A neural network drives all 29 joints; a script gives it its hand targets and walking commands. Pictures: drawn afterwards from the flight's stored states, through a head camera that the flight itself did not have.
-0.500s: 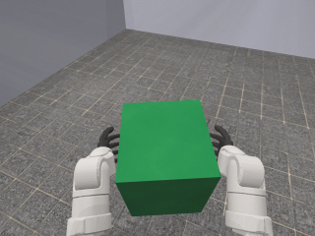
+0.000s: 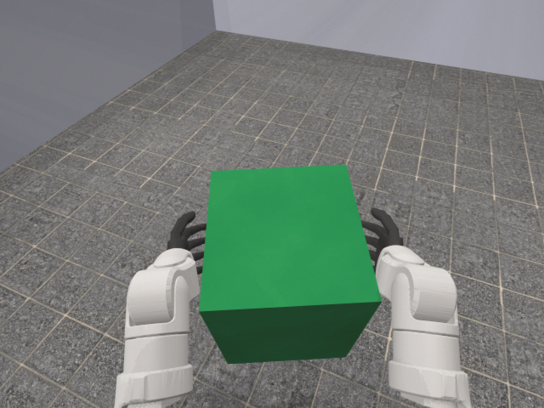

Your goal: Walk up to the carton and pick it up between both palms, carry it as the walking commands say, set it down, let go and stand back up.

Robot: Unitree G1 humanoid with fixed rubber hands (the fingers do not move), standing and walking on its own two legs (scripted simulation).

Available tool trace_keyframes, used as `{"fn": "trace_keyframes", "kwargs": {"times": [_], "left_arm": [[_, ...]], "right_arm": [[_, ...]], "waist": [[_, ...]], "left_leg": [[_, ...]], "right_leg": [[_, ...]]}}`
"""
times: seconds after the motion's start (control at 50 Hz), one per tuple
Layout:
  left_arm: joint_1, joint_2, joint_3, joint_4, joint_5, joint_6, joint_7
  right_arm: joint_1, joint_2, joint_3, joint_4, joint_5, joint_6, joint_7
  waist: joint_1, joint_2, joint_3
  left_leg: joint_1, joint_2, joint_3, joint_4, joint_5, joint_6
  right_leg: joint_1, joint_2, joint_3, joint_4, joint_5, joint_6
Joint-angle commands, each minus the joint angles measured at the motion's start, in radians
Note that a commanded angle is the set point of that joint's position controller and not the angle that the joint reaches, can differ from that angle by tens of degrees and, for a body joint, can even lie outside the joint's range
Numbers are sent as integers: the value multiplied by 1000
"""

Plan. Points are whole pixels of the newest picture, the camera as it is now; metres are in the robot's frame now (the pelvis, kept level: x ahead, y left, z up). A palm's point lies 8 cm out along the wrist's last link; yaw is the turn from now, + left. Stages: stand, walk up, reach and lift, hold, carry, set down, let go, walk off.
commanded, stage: carry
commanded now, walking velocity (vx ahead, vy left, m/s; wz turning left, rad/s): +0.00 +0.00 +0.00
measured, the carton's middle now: (283, 270) +0.32 +0.01 +0.03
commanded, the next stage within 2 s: hold in 0.14 s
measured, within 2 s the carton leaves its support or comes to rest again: neither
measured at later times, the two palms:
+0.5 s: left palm (187, 301) +0.26 +0.15 +0.03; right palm (386, 312) +0.26 -0.14 +0.02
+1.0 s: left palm (210, 281) +0.30 +0.13 +0.01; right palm (397, 301) +0.29 -0.16 +0.01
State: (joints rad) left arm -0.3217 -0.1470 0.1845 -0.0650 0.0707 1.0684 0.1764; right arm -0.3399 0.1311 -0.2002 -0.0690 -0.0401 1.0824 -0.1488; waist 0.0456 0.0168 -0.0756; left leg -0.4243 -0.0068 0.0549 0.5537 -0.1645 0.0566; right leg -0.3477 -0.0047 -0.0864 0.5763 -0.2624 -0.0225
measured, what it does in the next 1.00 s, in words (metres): stands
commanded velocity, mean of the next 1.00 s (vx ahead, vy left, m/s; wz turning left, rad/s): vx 0.00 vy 0.00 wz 0.00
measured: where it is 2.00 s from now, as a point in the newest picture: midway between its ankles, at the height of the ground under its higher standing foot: outside the picture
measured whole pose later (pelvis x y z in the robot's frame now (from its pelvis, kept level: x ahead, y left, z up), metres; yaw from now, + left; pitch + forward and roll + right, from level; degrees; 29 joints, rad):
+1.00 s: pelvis -0.03 +0.00 -0.01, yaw -4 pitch -8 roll +0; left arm -0.52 -0.13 0.33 0.63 0.26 0.57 0.09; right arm -0.48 0.15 -0.43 0.59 -0.27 0.54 -0.01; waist 0.04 0.00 0.12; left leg -0.29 -0.03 0.02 0.61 -0.19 0.05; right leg -0.24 0.04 -0.01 0.64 -0.28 -0.04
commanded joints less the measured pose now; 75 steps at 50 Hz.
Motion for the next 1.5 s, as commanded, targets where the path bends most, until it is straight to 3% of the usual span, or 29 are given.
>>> {"fn": "trace_keyframes", "kwargs": {"times": [0.0,0.12,0.14,0.16,0.22,0.26,0.3,0.34,0.38,0.44,0.5,0.54,0.6,0.68,0.7,0.72,0.74,0.8,0.9,0.96,1.04,1.12,1.16,1.24,1.3,1.34,1.38,1.48], "left_arm": [[-842,-821,-651,-173,-320,-54,-85],[-847,-817,-646,-161,-316,-57,-84],[-497,-466,-295,190,34,-120,-144],[-198,-419,-283,515,0,-177,-179],[-358,-661,-540,159,-103,-366,-248],[-504,-890,-705,-58,-189,-430,-294],[-558,-979,-773,-175,-241,-451,-308],[-570,-975,-793,-167,-258,-445,-311],[-539,-957,-794,-109,-250,-430,-320],[-512,-928,-714,54,-208,-396,-332],[-561,-861,-595,241,-139,-368,-344],[-633,-795,-521,283,-103,-373,-354],[-715,-793,-465,300,-75,-388,-374],[-902,-910,-438,331,-86,-404,-392],[-1048,-971,-438,450,-88,-410,-409],[-1078,-994,-390,482,-80,-425,-404],[-1108,-993,-349,502,-65,-438,-398],[-1065,-1068,-305,552,-45,-489,-376],[-1011,-1111,-220,672,10,-567,-363],[-956,-1074,-182,705,50,-604,-352],[-910,-1015,-177,679,90,-651,-346],[-776,-1004,-232,638,100,-698,-349],[-668,-1015,-280,629,92,-729,-355],[-529,-1020,-377,584,60,-792,-360],[-481,-997,-452,511,38,-838,-344],[-468,-956,-484,476,35,-860,-327],[-482,-908,-481,474,48,-881,-313],[-534,-829,-393,568,102,-912,-287]], "right_arm": [[-723,802,586,-132,216,-70,33],[-732,796,583,-126,215,-74,33],[-381,445,232,224,-136,-131,92],[-34,449,205,575,-135,-189,126],[-184,701,442,236,-55,-361,191],[-321,919,641,67,43,-421,245],[-498,955,767,-99,146,-470,278],[-654,916,831,-242,198,-502,298],[-717,874,812,-257,195,-516,305],[-711,843,721,-105,137,-490,318],[-637,817,566,191,37,-447,328],[-552,818,446,391,-21,-428,328],[-531,891,383,524,-45,-430,335],[-728,964,352,536,-35,-458,363],[-741,984,185,657,-102,-487,377],[-843,977,178,657,-88,-510,386],[-914,966,167,660,-84,-526,391],[-1037,946,188,614,-54,-578,409],[-1143,950,212,578,-73,-657,416],[-1059,963,194,680,-101,-676,410],[-889,983,160,786,-155,-697,395],[-753,1008,223,725,-155,-738,372],[-705,1006,296,637,-132,-770,357],[-673,997,461,456,-51,-834,329],[-660,921,555,367,-10,-883,320],[-615,885,563,366,-16,-908,312],[-571,857,531,429,-43,-924,302],[-621,767,439,546,-117,-955,290]], "waist": [[-50,-3,-440],[-49,6,-437],[-56,-53,33],[-83,-57,43],[-90,-54,-227],[-77,-67,-509],[-44,-35,-660],[-21,-31,-672],[-26,-36,-617],[-41,-46,-410],[-65,-55,-160],[-83,-98,-72],[-73,-148,-62],[-45,-57,-100],[-230,-36,-147],[-176,18,-135],[-147,34,-116],[-96,46,-178],[-62,-38,-329],[-38,-37,-317],[-42,-33,-279],[-33,-31,-369],[-26,-44,-465],[-3,-66,-656],[17,-53,-759],[8,-52,-774],[5,-42,-738],[4,-42,-615]], "left_leg": [[175,149,-167,-124,63,3],[178,153,-177,-134,54,4],[413,-60,-167,-166,-134,-16],[462,-34,-179,-151,-66,-20],[539,-16,-186,-113,233,-26],[635,-15,-201,-47,515,-29],[722,-9,-215,7,674,-42],[742,-6,-228,22,588,-49],[699,-20,-222,10,407,-45],[603,-20,-210,-46,76,-31],[510,-9,-205,-120,-237,-15],[569,-27,-189,-100,-268,-20],[707,-68,-153,-28,-169,-40],[625,-36,-159,-71,-202,-52],[490,3,-232,-59,-397,-44],[403,27,-261,-106,-488,-37],[373,34,-273,-118,-522,-30],[428,36,-297,-118,-481,-31],[473,9,-287,-49,-406,-20],[451,-3,-264,-25,-348,-17],[379,-10,-247,-14,-263,-11],[342,-21,-209,27,27,-9],[345,-30,-200,70,230,-2],[287,-48,-210,142,476,1],[293,-49,-237,185,622,-9],[320,-42,-249,209,683,-17],[291,-42,-246,221,648,-21],[110,-64,-217,238,361,-28]], "right_leg": [[117,-111,119,-47,27,-39],[112,-103,113,-41,11,-38],[-59,49,177,-225,-155,-67],[-68,43,193,-218,-78,-64],[8,57,184,-161,205,-28],[117,76,194,-104,436,-4],[112,97,197,-71,465,-11],[64,100,207,-77,347,-23],[55,91,216,-90,248,-37],[-9,76,212,-121,15,-55],[-73,58,198,-161,-209,-64],[-183,16,208,-227,-304,-98],[-348,-45,240,-310,-368,-137],[-267,-12,217,-252,-323,-117],[-159,22,261,-189,-382,-87],[-59,43,232,-127,-340,-66],[-30,47,230,-101,-322,-65],[-41,48,223,-56,-205,-64],[-128,31,251,-44,-248,-71],[-174,22,255,-36,-250,-70],[-190,26,257,-26,-191,-64],[-151,38,260,-20,17,-55],[-114,49,262,-2,179,-43],[-41,64,275,73,463,-16],[-82,84,272,122,531,-8],[-161,97,263,134,496,-4],[-238,100,257,139,431,-2],[-356,100,236,174,224,-9]]}}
